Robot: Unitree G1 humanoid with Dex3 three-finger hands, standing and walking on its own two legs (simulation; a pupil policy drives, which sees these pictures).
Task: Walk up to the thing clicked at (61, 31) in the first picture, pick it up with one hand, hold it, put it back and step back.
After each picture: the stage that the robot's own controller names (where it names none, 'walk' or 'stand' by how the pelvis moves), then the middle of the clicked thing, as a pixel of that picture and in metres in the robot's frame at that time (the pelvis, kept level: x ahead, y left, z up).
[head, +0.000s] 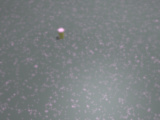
stand; (61, 33) +1.56 +0.18 -0.72
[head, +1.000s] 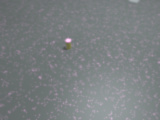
walk; (68, 44) +1.44 +0.19 -0.72
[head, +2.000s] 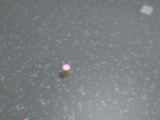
walk; (66, 71) +0.93 +0.12 -0.70
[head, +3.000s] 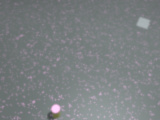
walk; (56, 111) +0.54 +0.12 -0.70
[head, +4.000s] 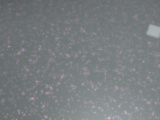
stand; out of the picture +0.32 +0.11 -0.71
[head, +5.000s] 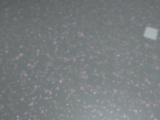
stand; out of the picture +0.30 +0.11 -0.73
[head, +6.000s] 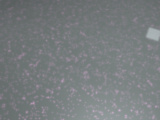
stand; out of the picture +0.31 +0.11 -0.73
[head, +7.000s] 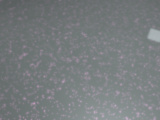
stand; out of the picture +0.30 +0.10 -0.73
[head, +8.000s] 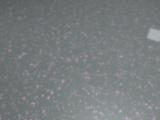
stand; out of the picture +0.30 +0.10 -0.73
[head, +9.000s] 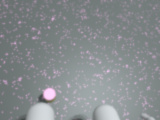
go down; (49, 95) +0.36 +0.12 -0.49
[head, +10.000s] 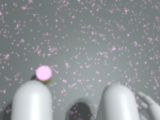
go down; (44, 75) +0.40 +0.15 -0.31
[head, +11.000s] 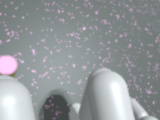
close in; (7, 68) +0.38 +0.18 -0.23
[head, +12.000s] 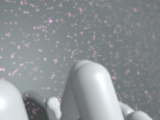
close; out of the picture +0.39 +0.20 -0.22
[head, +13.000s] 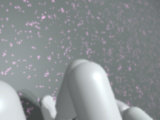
close; out of the picture +0.41 +0.21 -0.21
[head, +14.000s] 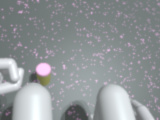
lift; (43, 74) +0.41 +0.15 -0.32
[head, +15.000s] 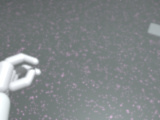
go down; out of the picture +0.33 +0.11 -0.65
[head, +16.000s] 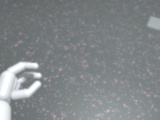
go down; out of the picture +0.33 +0.12 -0.67
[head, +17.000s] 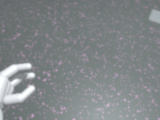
stand; out of the picture +0.34 +0.12 -0.65
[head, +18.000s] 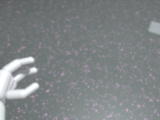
stand; out of the picture +0.32 +0.11 -0.67
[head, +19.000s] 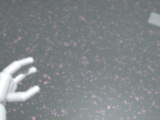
stand; out of the picture +0.33 +0.11 -0.65
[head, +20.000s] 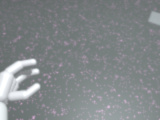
stand; out of the picture +0.33 +0.11 -0.66
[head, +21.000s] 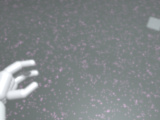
stand; out of the picture +0.34 +0.11 -0.68
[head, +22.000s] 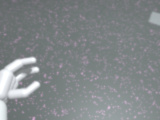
stand; out of the picture +0.33 +0.11 -0.66
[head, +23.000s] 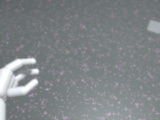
stand; out of the picture +0.33 +0.11 -0.68
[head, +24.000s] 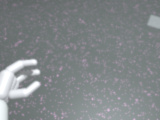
stand; out of the picture +0.33 +0.11 -0.67
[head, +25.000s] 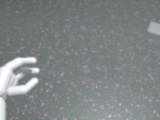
stand; out of the picture +0.32 +0.10 -0.68
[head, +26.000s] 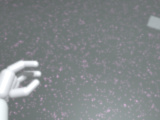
stand; out of the picture +0.33 +0.11 -0.68
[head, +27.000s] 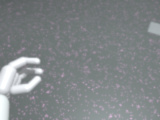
stand; out of the picture +0.33 +0.11 -0.69
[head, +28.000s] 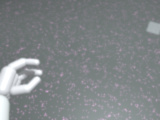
stand; out of the picture +0.33 +0.11 -0.69
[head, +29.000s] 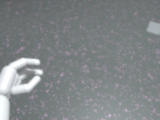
stand; out of the picture +0.33 +0.11 -0.69
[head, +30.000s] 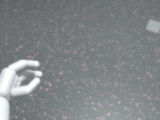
stand; out of the picture +0.33 +0.11 -0.68
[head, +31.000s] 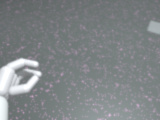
hold; out of the picture +0.33 +0.11 -0.68
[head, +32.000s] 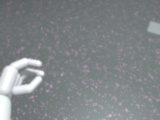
hold; out of the picture +0.33 +0.11 -0.68
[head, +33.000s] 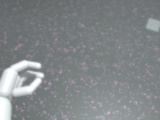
close; out of the picture +0.33 +0.11 -0.68
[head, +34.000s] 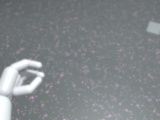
close; out of the picture +0.33 +0.11 -0.68
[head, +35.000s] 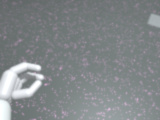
close; out of the picture +0.33 +0.11 -0.67
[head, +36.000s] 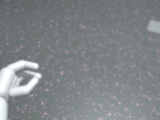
hold; out of the picture +0.33 +0.11 -0.68
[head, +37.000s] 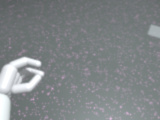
hold; out of the picture +0.33 +0.11 -0.69
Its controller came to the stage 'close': yes
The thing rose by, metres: 0.01
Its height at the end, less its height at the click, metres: +0.00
